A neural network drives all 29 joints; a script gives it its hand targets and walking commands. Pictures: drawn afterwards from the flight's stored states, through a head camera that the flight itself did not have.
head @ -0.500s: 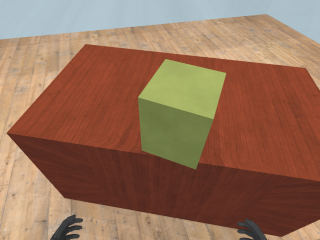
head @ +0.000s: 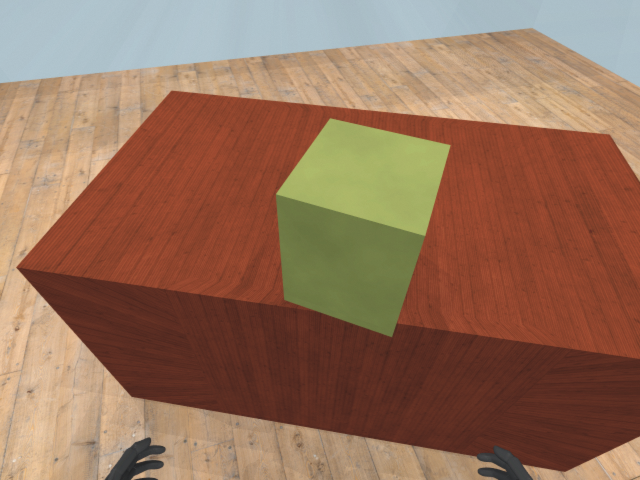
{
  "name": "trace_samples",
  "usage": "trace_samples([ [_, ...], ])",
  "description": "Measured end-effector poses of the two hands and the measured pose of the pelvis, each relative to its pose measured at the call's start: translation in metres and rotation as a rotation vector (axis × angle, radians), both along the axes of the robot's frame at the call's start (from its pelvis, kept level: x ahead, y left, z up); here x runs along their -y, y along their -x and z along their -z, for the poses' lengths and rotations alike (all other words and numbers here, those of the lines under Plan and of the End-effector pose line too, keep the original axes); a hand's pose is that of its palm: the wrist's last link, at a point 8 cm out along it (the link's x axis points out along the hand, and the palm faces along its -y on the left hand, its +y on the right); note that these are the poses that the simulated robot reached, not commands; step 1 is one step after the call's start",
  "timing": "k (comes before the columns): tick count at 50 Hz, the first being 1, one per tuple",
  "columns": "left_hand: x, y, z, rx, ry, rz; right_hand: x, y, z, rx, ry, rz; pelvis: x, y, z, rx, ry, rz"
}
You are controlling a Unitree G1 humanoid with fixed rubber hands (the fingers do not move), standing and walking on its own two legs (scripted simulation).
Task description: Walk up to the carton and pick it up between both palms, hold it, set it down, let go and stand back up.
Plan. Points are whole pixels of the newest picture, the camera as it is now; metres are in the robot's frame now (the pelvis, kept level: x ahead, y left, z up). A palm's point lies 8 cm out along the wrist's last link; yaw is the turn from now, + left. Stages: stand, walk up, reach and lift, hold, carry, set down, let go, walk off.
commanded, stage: stand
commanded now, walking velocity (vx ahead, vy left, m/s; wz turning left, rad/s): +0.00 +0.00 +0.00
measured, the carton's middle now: (361, 228) +0.51 -0.06 +0.01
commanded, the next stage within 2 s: walk up in 0.04 s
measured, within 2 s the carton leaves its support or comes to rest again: neither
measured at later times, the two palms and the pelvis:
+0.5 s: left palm out of the picture +0.12 +0.23 -0.09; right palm out of the picture +0.07 -0.31 -0.11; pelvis +0.03 -0.03 -0.01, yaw -6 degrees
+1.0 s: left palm (157, 425) +0.23 +0.24 -0.11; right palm (537, 473) +0.17 -0.28 -0.08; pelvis +0.09 +0.00 -0.01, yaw -13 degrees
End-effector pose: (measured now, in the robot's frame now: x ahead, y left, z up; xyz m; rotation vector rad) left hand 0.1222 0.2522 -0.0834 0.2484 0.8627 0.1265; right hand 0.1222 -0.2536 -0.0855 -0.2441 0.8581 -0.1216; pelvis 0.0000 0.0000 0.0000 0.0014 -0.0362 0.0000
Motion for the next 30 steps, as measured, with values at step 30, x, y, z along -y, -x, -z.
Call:
trace_samples([
  [30,0.019,0.013,0.001,-0.179,-0.091,0.026,0.051,0.020,0.016,-0.132,0.015,0.101,0.030,-0.046,-0.002,0.004,-0.013,0.128],
])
